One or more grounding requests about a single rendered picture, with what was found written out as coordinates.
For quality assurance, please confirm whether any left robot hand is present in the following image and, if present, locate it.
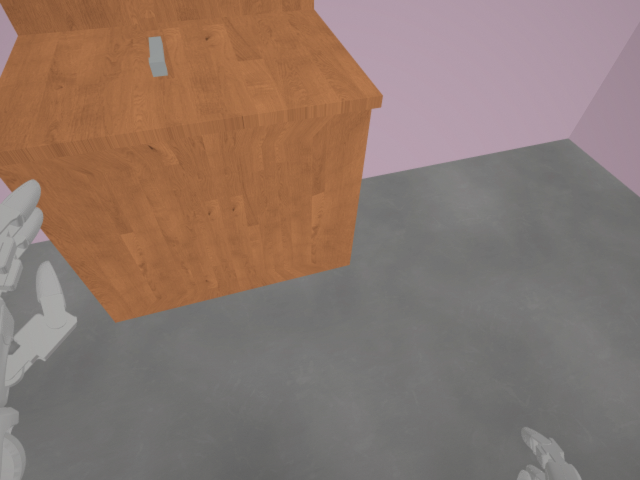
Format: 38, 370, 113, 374
0, 179, 77, 408

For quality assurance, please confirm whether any counter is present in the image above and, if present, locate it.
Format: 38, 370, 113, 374
0, 0, 383, 323

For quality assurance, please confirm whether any robot left forearm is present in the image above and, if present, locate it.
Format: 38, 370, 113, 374
0, 407, 26, 480

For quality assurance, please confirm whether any tap lever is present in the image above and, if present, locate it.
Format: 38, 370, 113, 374
149, 36, 168, 77

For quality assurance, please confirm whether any right robot hand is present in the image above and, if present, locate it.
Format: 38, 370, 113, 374
517, 427, 582, 480

